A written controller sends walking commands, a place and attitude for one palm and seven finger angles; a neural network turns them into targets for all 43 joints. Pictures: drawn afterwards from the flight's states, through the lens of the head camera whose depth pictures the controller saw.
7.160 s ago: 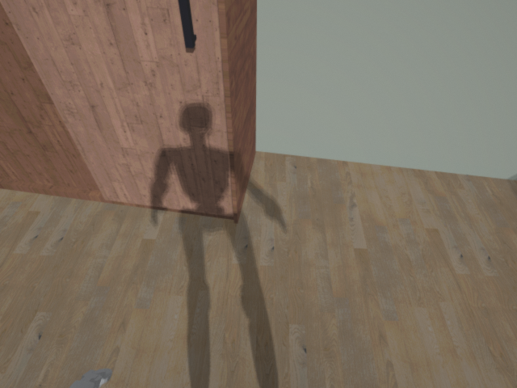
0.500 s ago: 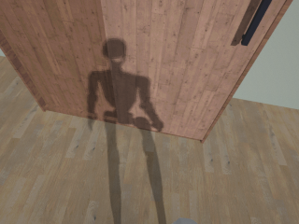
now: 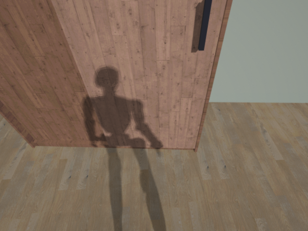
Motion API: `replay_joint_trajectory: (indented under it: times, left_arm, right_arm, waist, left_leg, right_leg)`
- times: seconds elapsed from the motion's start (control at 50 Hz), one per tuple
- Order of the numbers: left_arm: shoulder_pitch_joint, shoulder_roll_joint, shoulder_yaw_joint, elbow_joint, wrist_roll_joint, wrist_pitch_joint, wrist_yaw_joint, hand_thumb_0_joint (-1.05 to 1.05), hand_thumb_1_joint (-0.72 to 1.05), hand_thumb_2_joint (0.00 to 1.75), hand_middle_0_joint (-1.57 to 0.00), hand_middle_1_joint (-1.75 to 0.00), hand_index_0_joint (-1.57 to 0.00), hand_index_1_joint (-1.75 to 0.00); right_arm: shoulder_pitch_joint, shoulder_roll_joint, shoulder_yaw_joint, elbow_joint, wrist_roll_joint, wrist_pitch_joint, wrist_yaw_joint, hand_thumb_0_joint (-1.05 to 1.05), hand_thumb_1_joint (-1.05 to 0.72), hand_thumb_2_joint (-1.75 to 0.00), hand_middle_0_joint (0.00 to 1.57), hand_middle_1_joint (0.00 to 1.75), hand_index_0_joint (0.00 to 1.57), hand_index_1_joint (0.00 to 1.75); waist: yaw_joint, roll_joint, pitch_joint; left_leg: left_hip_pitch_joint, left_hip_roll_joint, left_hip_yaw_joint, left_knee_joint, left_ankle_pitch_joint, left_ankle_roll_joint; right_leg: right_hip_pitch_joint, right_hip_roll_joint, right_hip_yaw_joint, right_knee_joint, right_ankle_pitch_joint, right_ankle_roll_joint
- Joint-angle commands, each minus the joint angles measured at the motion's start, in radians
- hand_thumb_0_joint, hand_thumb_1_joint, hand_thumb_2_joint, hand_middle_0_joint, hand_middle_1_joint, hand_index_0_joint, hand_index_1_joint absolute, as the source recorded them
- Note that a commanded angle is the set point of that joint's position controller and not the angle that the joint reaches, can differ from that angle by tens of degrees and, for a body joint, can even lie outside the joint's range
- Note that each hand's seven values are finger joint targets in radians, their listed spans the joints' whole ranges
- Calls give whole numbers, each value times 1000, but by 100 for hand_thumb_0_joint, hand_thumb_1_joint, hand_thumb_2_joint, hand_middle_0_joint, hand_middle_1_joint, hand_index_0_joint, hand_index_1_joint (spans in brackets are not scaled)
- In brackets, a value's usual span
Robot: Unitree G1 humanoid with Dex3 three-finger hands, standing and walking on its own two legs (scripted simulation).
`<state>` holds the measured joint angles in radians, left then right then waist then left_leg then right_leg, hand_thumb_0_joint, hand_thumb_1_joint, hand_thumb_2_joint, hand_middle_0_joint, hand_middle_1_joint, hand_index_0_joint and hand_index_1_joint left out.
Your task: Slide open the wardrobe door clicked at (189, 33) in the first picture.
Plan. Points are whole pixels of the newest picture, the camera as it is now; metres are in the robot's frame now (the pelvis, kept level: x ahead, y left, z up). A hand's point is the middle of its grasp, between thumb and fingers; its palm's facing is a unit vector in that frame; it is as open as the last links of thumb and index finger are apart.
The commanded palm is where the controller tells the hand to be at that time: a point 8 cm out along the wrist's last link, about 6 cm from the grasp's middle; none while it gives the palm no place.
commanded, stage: take the last steps up to it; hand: right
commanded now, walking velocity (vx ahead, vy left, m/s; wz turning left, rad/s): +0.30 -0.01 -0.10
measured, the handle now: (203, 24) +0.80 -0.16 +0.18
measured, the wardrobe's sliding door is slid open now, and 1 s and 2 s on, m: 0.00 0.00 0.00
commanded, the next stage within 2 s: come to a stop and stand still in 1.00 s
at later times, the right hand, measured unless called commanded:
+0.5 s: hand out of the picture +0.01 -0.10 -0.16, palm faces +0.16 +0.96 -0.21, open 7.3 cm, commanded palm none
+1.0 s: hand (229, 208) +0.24 -0.22 -0.19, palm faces +0.14 +0.97 -0.20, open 7.4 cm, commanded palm none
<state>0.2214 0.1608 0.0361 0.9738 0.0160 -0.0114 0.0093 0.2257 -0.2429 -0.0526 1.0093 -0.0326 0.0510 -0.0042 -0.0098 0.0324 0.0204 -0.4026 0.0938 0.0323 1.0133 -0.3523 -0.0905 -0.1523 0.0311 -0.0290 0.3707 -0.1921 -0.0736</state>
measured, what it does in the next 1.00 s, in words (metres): walks ahead: left foot, then right foot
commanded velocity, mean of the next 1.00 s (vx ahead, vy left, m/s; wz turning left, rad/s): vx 0.27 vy -0.02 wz -0.02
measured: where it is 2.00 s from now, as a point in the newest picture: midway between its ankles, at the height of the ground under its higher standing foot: outside the picture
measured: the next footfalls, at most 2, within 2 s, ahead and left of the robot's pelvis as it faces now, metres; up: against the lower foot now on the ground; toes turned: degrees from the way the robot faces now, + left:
left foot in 0.24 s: +0.07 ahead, +0.15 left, +0.00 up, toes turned +3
right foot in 0.76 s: +0.30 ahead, -0.13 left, +0.00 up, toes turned -13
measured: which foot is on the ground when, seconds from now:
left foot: up 0.00-0.22, down 0.24-0.76, up 0.78-1.00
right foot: down 0.00-0.24, up 0.26-0.74, down 0.76-1.00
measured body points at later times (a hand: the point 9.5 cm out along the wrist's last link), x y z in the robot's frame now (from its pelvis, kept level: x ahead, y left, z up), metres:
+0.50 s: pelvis +0.08 +0.06 +0.00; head +0.08 +0.08 +0.45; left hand +0.08 +0.29 -0.17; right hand +0.01 -0.15 -0.14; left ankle +0.03 +0.14 -0.75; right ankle +0.13 -0.11 -0.66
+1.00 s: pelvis +0.26 -0.04 -0.01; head +0.26 -0.05 +0.44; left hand +0.37 +0.18 -0.14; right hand +0.24 -0.27 -0.17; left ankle +0.26 +0.09 -0.67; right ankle +0.26 -0.12 -0.75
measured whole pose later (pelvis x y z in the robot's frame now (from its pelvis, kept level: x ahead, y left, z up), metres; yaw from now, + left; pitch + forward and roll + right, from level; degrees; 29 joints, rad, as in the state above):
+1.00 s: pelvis +0.26 -0.04 -0.01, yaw -3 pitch -1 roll -1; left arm 0.17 0.14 0.05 1.00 0.00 -0.10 0.02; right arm 0.30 -0.17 -0.06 1.08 -0.03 -0.01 -0.02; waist -0.03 0.04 0.03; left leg -0.51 0.11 0.05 1.14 -0.29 -0.02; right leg -0.17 0.00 -0.19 0.43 -0.23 -0.06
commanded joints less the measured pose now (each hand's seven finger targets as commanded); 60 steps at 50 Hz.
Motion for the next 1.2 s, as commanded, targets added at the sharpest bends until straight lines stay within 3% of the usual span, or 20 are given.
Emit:
replay_joint_trajectory:
  times: [0.0, 0.08, 0.18, 0.22, 0.24, 0.3, 0.36, 0.54, 0.62, 0.66, 0.7, 0.72, 0.76, 0.78, 0.82, 0.86, 0.94, 1.08, 1.14, 1.18]
  left_arm:
    - [139, 175, 43, 1, 8, -16, 17, 0, 90, 90, -20, -30, -20, -30]
    - [151, 177, 43, 25, 12, -18, 18, 0, 90, 90, -20, -30, -20, -30]
    - [123, 136, 34, 61, 4, -15, 12, 0, 90, 90, -20, -30, -20, -30]
    - [91, 66, 20, 12, 1, -18, 1, 0, 90, 90, -20, -30, -20, -30]
    - [52, 121, 38, -3, 15, -11, -7, 0, 90, 90, -20, -30, -20, -30]
    - [112, 82, 45, 60, 18, 5, -22, 0, 90, 90, -20, -30, -20, -30]
    - [177, 35, 43, 93, 16, 17, -26, 0, 90, 90, -20, -30, -20, -30]
    - [-61, 34, 33, 6, 10, 1, -41, 0, 90, 90, -20, -30, -20, -30]
    - [-168, 14, 18, -30, 4, -15, -47, 0, 90, 90, -20, -30, -20, -30]
    - [-166, 17, 15, -33, 0, -25, -45, 0, 90, 90, -20, -30, -20, -30]
    - [-9, 45, 23, 19, 6, -37, -27, 0, 90, 90, -20, -30, -20, -30]
    - [128, 97, 33, 61, 11, -42, -17, 0, 90, 90, -20, -30, -20, -30]
    - [337, 268, 66, 109, 8, -47, 6, 0, 90, 90, -20, -30, -20, -30]
    - [290, 253, 64, 101, -3, -39, 10, 0, 90, 90, -20, -30, -20, -30]
    - [123, 158, 42, 60, -5, -53, 15, 0, 90, 90, -20, -30, -20, -30]
    - [77, 88, 17, 57, -1, -66, 14, 0, 90, 90, -20, -30, -20, -30]
    - [65, 53, 16, 48, 0, -74, 15, 0, 90, 90, -20, -30, -20, -30]
    - [111, 100, 27, 49, 11, -60, 14, 0, 90, 90, -20, -30, -20, -30]
    - [112, 105, 18, 64, 14, -45, 21, 0, 90, 90, -20, -30, -20, -30]
    - [128, 95, 15, 76, 1, -37, 20, 0, 90, 90, -20, -30, -20, -30]
  right_arm:
    - [-79, -38, -9, -94, 2, -39, 11, 0, -90, -90, 20, 30, 20, 30]
    - [-87, -11, -2, -97, 6, -49, 16, 0, -90, -90, 20, 30, 20, 30]
    - [138, -20, -11, -1, 6, -77, 7, 0, -90, -90, 20, 30, 20, 30]
    - [266, -154, -40, 25, 2, -88, -15, 0, -90, -90, 20, 30, 20, 30]
    - [247, -143, -36, 14, 12, -83, -21, 0, -90, -90, 20, 30, 20, 30]
    - [141, -23, -8, 14, 19, -108, -22, 0, -90, -90, 20, 30, 20, 30]
    - [171, 15, 4, 31, 21, -123, -20, 0, -90, -90, 20, 30, 20, 30]
    - [351, 26, 13, 123, 8, -152, -30, 0, -90, -90, 20, 30, 20, 30]
    - [378, 11, 9, 150, 1, -143, -36, 0, -90, -90, 20, 30, 20, 30]
    - [366, -3, 4, 152, 1, -135, -38, 0, -90, -90, 20, 30, 20, 30]
    - [339, -14, -1, 153, 6, -132, -37, 0, -90, -90, 20, 30, 20, 30]
    - [342, 1, 2, 151, 11, -131, -34, 0, -90, -90, 20, 30, 20, 30]
    - [372, 77, 19, 111, 28, -129, -25, 0, -90, -90, 20, 30, 20, 30]
    - [305, 53, 10, 92, 24, -122, -31, 0, -90, -90, 20, 30, 20, 30]
    - [213, 63, 5, 87, 20, -111, -19, 0, -90, -90, 20, 30, 20, 30]
    - [219, 96, -3, 91, 8, -92, -7, 0, -90, -90, 20, 30, 20, 30]
    - [238, 100, -14, 71, 3, -59, -5, 0, -90, -90, 20, 30, 20, 30]
    - [17, 59, -8, -40, 6, -54, 3, 0, -90, -90, 20, 30, 20, 30]
    - [24, 59, 6, -38, 9, -66, -8, 0, -90, -90, 20, 30, 20, 30]
    - [113, 5, 3, -5, 6, -81, -19, 0, -90, -90, 20, 30, 20, 30]
  waist:
    - [60, -148, 55]
    - [55, -173, 52]
    - [-53, -53, 15]
    - [-107, 307, 66]
    - [-91, 178, 122]
    - [-5, 102, 206]
    - [20, 59, 156]
    - [-33, 83, 153]
    - [-55, 129, 150]
    - [-46, 138, 132]
    - [36, 107, 37]
    - [90, 29, -51]
    - [130, -310, -286]
    - [115, -189, -223]
    - [64, -79, -46]
    - [16, -107, 47]
    - [-29, -138, 48]
    - [8, -126, 83]
    - [-2, -105, 31]
    - [-41, -37, -47]
  left_leg:
    - [-147, 15, -5, -111, -35, 20]
    - [-23, -14, 23, -274, -62, 42]
    - [417, -30, 24, -630, 62, 58]
    - [511, 357, -489, -904, -362, 195]
    - [364, 386, -514, -961, -480, 229]
    - [200, 255, -309, -955, -268, 176]
    - [220, 169, -99, -922, 3, 141]
    - [401, 203, -75, -855, 376, 209]
    - [417, 204, -38, -795, 550, 207]
    - [397, 211, -25, -738, 630, 200]
    - [363, 159, 40, -519, 805, 169]
    - [259, 121, 58, -334, 718, 145]
    - [-125, -71, 73, 187, -233, 89]
    - [-153, -30, 2, 285, -235, 115]
    - [-180, 38, -18, 307, -76, 100]
    - [-104, 52, -15, 239, 11, 88]
    - [-88, 47, -11, 136, 104, 71]
    - [-95, 31, 23, -228, 126, 66]
    - [71, -24, 55, -435, 164, 75]
    - [266, 2, 27, -606, 486, 71]
  right_leg:
    - [55, -294, 357, -229, -257, -120]
    - [-15, -274, 355, -224, -320, -114]
    - [-262, -145, 220, 12, -348, -26]
    - [-580, -5, 19, 456, -373, 52]
    - [-579, -54, 60, 566, -324, 53]
    - [-505, -109, 51, 684, -95, 70]
    - [-475, -111, 17, 717, 26, 99]
    - [-594, -149, -20, 546, 60, 112]
    - [-485, -124, -72, 361, 4, 85]
    - [-371, -103, -86, 287, -36, 60]
    - [-114, -33, -138, 162, 13, 40]
    - [115, -56, -113, 124, 82, 27]
    - [497, -479, 403, 58, 463, -130]
    - [394, -502, 354, 10, 432, -158]
    - [133, -430, 237, -64, 321, -112]
    - [-44, -348, 97, -116, 342, -54]
    - [-114, -308, 20, -184, 259, -69]
    - [3, -318, 7, -139, 358, -103]
    - [39, -288, -25, 17, 596, -56]
    - [4, -211, -59, 145, 446, 25]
